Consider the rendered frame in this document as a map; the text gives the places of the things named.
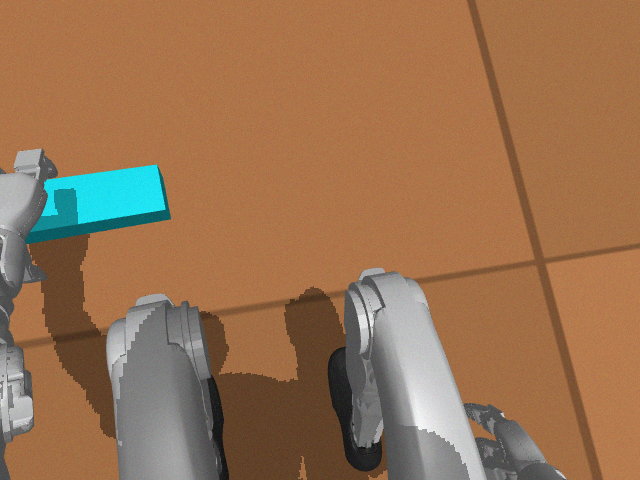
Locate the right robot arm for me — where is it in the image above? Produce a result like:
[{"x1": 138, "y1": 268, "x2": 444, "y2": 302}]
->
[{"x1": 517, "y1": 463, "x2": 567, "y2": 480}]

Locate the right robot foot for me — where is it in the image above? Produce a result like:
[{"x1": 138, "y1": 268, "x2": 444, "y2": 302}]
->
[{"x1": 328, "y1": 347, "x2": 382, "y2": 472}]

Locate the right robot hand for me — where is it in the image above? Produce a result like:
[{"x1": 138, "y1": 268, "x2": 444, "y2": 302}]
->
[{"x1": 463, "y1": 403, "x2": 548, "y2": 480}]

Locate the left robot foot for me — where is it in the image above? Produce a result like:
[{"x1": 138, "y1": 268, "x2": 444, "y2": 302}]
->
[{"x1": 207, "y1": 375, "x2": 229, "y2": 480}]

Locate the left robot arm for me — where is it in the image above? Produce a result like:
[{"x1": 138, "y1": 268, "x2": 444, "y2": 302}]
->
[{"x1": 0, "y1": 228, "x2": 34, "y2": 480}]

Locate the carton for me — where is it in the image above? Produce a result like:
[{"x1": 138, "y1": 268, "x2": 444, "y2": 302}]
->
[{"x1": 25, "y1": 165, "x2": 171, "y2": 244}]

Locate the left robot hand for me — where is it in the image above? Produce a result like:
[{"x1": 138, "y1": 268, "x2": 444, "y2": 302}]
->
[{"x1": 0, "y1": 149, "x2": 58, "y2": 283}]

